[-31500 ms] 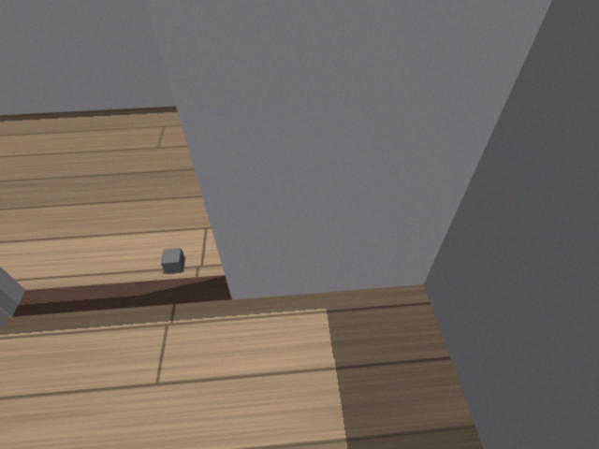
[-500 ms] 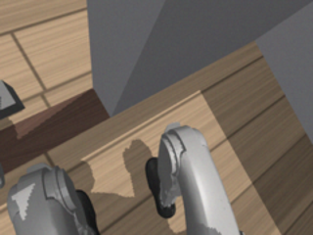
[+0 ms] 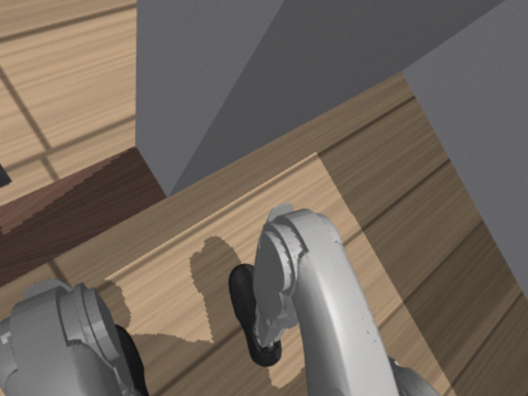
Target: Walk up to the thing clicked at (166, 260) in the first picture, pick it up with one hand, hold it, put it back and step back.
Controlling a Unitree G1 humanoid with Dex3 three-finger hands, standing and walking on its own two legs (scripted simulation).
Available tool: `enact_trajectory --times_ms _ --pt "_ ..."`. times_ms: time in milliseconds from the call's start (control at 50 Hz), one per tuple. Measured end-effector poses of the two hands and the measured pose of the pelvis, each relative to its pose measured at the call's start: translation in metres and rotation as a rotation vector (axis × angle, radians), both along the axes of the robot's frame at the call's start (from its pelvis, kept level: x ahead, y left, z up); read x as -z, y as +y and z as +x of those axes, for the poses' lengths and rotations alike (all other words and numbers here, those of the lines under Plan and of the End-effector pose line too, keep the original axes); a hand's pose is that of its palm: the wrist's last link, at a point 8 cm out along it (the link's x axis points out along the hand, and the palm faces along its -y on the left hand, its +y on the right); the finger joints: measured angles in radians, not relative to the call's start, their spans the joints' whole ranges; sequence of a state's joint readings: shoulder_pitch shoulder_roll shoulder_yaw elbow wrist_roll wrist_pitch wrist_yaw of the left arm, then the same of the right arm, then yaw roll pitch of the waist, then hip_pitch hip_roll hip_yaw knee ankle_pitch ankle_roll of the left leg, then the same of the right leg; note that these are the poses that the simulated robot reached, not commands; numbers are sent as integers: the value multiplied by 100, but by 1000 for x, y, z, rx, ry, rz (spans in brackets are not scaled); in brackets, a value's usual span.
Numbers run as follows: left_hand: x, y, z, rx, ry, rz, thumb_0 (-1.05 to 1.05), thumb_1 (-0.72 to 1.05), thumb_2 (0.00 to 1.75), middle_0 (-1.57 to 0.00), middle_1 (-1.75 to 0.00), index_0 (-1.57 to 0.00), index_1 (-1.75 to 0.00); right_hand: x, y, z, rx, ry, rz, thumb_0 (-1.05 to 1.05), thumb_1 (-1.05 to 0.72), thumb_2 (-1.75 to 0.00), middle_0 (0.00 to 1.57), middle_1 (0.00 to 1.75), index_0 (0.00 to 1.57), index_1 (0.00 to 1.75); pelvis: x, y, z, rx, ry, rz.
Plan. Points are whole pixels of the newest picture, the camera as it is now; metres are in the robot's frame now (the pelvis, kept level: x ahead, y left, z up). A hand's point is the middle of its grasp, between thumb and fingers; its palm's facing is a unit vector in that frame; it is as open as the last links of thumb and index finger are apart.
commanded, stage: rest palm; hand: left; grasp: from above
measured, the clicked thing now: out of the picture +0.51 +0.30 -0.28
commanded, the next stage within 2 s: close in 0.88 s
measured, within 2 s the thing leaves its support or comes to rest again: neither
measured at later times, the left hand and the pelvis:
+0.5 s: hand out of the picture +0.50 +0.30 -0.23, palm faces -0.41 -0.21 -0.89, open 13.9 cm; pelvis +0.01 +0.01 -0.01, yaw -3 degrees
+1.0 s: hand out of the picture +0.51 +0.29 -0.25, palm faces -0.39 -0.20 -0.90, open 13.1 cm; pelvis +0.00 +0.01 -0.01, yaw -5 degrees
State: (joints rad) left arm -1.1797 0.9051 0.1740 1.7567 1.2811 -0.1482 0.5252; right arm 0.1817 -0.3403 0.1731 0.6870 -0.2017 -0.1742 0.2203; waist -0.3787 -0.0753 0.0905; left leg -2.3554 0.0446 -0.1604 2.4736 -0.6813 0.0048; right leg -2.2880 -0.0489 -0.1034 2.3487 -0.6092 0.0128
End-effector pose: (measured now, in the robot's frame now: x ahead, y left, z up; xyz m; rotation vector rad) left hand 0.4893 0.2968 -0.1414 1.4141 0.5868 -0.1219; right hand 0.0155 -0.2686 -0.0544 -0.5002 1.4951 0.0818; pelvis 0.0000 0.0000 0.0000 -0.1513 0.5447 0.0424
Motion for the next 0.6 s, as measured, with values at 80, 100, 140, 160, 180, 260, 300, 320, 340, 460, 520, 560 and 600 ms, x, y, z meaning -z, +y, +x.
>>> enact_trajectory --times_ms 80,100,140,160,180,260,300,320,340,460,520,560,600 --pt "14 -1 10 -29 -37 22 0 -50 98 -14 -90 -11 -93 -2 6 -13 4 47 3 0 -89 -89 20 30 20 30 4 2 2 10 1 -13" --pt "16 -1 13 -39 -44 27 0 -50 97 -15 -90 -12 -92 -2 8 -16 5 57 8 0 -89 -89 20 30 20 30 5 2 3 12 2 -16" --pt "20 -1 19 -57 -56 31 0 -49 97 -16 -88 -12 -91 -3 12 -21 8 74 21 0 -89 -89 20 30 20 30 6 4 4 16 4 -21" --pt "22 -2 22 -66 -57 32 0 -49 96 -16 -88 -13 -90 -3 14 -22 11 79 29 0 -89 -89 20 30 20 30 7 4 5 18 5 -24" --pt "24 -2 24 -77 -57 30 0 -48 96 -17 -87 -13 -89 -3 16 -24 16 83 35 0 -89 -89 20 30 20 30 7 5 6 19 6 -28" --pt "28 1 28 -101 -37 32 0 -47 94 -18 -84 -14 -87 -2 24 -28 37 94 58 0 -89 -89 20 30 20 30 8 7 10 24 11 -39" --pt "30 3 27 -111 -25 30 0 -46 94 -18 -84 -15 -86 -1 27 -28 43 95 71 0 -89 -89 20 30 20 30 7 7 11 25 11 -42" --pt "30 4 27 -114 -19 30 0 -46 94 -18 -84 -15 -86 -1 28 -28 45 94 76 0 -89 -89 20 30 20 30 7 7 11 25 10 -42" --pt "30 5 25 -117 -13 29 0 -46 93 -18 -84 -15 -86 -1 29 -27 43 94 83 0 -89 -89 20 30 20 30 7 7 11 25 9 -42" --pt "33 12 18 -117 8 16 0 -45 92 -19 -83 -16 -85 -1 31 -23 19 80 92 0 -89 -89 20 30 20 30 7 7 9 27 -3 -48" --pt "34 12 15 -107 14 8 0 -45 92 -20 -82 -16 -85 -3 29 -20 -3 73 84 0 -89 -89 20 30 20 30 7 7 8 27 -8 -51" --pt "35 11 15 -95 11 5 0 -44 92 -21 -82 -17 -85 -5 27 -18 -15 68 75 0 -89 -89 20 30 20 30 7 8 7 28 -12 -54" --pt "35 10 15 -85 5 4 0 -43 91 -22 -82 -18 -84 -8 25 -17 -27 64 65 0 -89 -89 20 30 20 30 7 8 7 29 -16 -56"
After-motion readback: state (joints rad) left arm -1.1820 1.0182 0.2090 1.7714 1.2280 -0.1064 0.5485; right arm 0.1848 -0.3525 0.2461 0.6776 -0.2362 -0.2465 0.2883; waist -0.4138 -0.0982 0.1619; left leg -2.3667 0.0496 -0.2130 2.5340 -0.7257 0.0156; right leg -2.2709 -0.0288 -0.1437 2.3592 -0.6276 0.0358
